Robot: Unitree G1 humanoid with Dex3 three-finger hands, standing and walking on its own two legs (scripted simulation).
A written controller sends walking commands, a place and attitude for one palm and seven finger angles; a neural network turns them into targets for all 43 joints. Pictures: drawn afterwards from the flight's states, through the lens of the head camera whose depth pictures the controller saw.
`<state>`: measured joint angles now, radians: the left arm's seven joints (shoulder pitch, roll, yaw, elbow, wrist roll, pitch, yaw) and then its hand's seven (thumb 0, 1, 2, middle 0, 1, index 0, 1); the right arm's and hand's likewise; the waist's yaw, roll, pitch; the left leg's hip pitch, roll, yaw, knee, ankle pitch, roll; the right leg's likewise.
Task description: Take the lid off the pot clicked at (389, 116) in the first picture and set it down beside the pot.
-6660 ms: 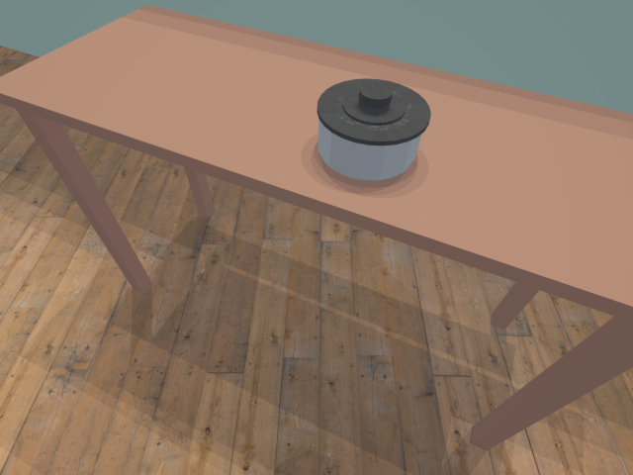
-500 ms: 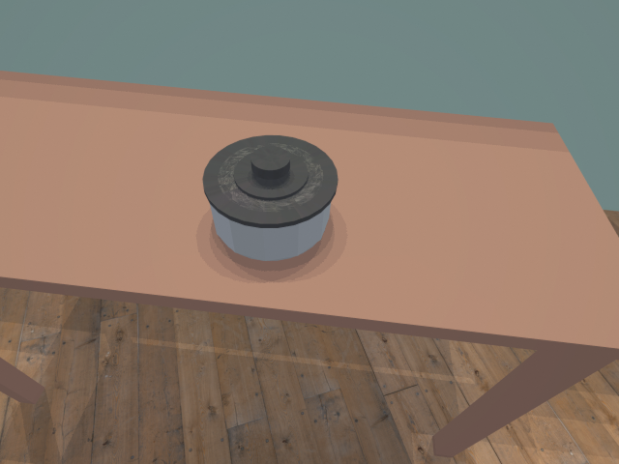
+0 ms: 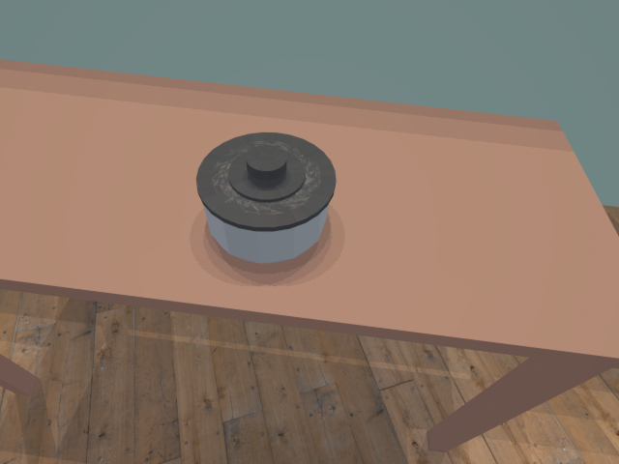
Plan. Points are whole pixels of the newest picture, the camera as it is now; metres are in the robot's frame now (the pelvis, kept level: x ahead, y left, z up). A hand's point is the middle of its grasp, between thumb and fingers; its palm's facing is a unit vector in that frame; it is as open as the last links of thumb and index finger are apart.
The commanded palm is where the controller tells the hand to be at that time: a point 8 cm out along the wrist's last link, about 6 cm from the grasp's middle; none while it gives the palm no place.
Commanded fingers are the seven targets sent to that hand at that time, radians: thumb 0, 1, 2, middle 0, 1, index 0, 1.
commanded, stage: look again from close up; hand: left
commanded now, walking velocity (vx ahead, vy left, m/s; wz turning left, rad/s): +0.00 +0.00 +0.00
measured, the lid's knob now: (266, 162) +0.45 +0.09 +0.14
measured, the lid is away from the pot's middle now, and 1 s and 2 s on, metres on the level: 0.00 0.00 0.00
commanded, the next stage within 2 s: lift the closed hand beside the body in 0.04 s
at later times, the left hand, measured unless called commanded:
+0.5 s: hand out of the picture +0.11 +0.20 -0.02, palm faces +0.21 -0.94 -0.27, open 4.9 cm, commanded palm +0.07 +0.24 +0.02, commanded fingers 0.00 0.90 0.90 -1.04 -1.21 -1.04 -1.21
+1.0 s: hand (49, 455) +0.12 +0.24 +0.08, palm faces +0.29 -0.85 -0.43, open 3.1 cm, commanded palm +0.06 +0.27 +0.12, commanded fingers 0.00 0.90 0.90 -1.30 -1.50 -1.30 -1.50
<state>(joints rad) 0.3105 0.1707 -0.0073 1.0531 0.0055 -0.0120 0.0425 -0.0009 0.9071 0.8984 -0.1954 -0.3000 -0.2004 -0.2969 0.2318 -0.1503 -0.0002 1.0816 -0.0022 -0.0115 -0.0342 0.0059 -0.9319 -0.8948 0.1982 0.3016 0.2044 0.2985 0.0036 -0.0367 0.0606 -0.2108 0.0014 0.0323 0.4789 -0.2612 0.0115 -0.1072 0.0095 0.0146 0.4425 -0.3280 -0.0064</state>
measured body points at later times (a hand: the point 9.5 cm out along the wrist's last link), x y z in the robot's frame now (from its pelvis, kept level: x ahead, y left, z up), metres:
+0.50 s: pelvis -0.02 +0.00 +0.00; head -0.02 -0.01 +0.45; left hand +0.10 +0.25 +0.00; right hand +0.20 -0.22 -0.05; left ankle +0.00 +0.11 -0.74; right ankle -0.06 -0.12 -0.74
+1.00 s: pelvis -0.02 +0.00 +0.00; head -0.02 +0.00 +0.45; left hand +0.10 +0.29 +0.11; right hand +0.18 -0.20 -0.08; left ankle +0.00 +0.11 -0.74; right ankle -0.06 -0.12 -0.74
